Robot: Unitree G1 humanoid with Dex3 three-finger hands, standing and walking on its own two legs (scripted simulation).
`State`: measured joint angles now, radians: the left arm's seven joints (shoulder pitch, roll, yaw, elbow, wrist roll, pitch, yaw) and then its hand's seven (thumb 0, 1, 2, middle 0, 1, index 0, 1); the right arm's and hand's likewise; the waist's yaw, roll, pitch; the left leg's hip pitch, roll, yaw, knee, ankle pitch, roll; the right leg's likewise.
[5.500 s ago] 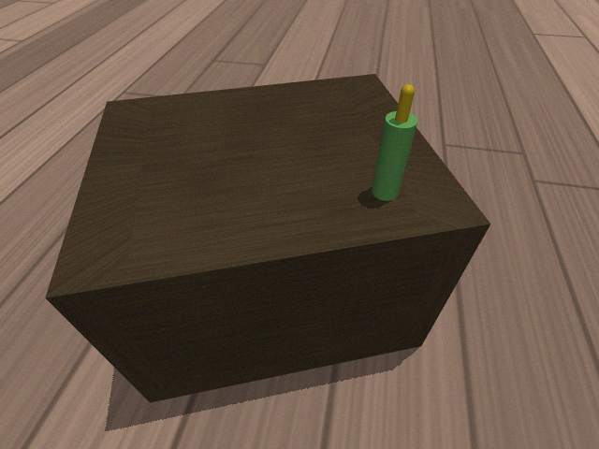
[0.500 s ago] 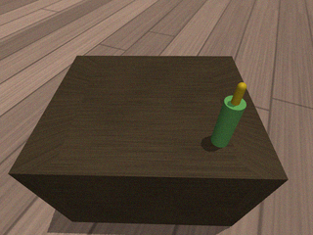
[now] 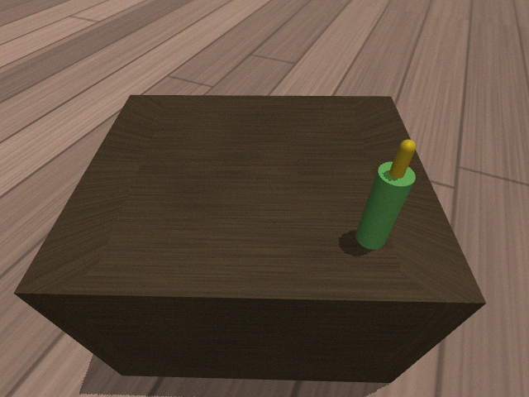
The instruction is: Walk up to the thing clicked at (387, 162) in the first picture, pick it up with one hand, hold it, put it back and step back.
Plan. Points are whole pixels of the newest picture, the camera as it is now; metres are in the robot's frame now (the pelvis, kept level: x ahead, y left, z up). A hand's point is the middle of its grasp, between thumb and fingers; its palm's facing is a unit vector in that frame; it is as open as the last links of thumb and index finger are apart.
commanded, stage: stand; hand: right
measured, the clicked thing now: (386, 197) +0.49 -0.22 +0.01
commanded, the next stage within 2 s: rise first in 0.28 s
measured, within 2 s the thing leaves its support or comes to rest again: neither
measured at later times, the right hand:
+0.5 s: hand out of the picture +0.12 -0.24 -0.15, palm faces +0.08 +0.94 -0.32, open 8.3 cm
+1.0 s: hand (464, 391) +0.16 -0.27 -0.06, palm faces +0.31 +0.88 -0.37, open 17.0 cm
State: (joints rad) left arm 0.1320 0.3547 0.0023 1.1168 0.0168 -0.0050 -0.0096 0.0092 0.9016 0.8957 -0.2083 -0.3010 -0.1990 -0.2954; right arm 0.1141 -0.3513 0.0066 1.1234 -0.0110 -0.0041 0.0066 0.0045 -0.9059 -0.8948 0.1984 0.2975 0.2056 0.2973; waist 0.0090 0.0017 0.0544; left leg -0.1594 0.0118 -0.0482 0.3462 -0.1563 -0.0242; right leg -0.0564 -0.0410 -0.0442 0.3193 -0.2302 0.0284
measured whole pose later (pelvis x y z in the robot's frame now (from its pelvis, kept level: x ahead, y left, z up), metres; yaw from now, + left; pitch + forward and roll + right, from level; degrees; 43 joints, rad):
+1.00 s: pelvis +0.01 +0.00 -0.01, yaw -4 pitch +0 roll +0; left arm 0.20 0.25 0.09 0.65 -0.02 -0.09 0.09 0.00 -0.43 0.08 -0.07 -0.06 -0.05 -0.05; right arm 0.29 -0.29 -0.17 0.42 0.03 -0.05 -0.07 0.00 0.44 -0.07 0.05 0.06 0.06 0.06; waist -0.02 -0.03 0.01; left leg -0.22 0.03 0.02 0.43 -0.22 -0.02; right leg -0.15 -0.03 0.03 0.42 -0.28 0.03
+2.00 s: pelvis -0.01 +0.01 +0.00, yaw -4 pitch -3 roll +0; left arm 0.23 0.23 0.12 0.65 -0.01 -0.13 0.05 -0.01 -0.54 0.07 -0.06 -0.06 -0.05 -0.05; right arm 0.40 -0.30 -0.27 0.13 0.03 -0.17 -0.04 -0.01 0.57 -0.05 0.05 0.06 0.06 0.06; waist -0.03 -0.03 0.05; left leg -0.17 0.03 0.03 0.41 -0.19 -0.02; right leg -0.11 -0.03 0.03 0.40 -0.25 0.03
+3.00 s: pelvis -0.01 -0.01 -0.03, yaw -4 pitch +7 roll +2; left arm 0.21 0.24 -0.02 0.62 -0.02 -0.20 0.14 -0.01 -0.53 0.03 -0.07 -0.06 -0.06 -0.05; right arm -0.31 -0.59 -0.55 0.88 0.29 -0.32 0.54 -0.02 0.51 -0.03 0.05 0.04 0.06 0.04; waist 0.05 0.03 -0.06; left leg -0.48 0.02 0.02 0.63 -0.27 -0.04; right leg -0.45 -0.03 0.04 0.71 -0.38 0.01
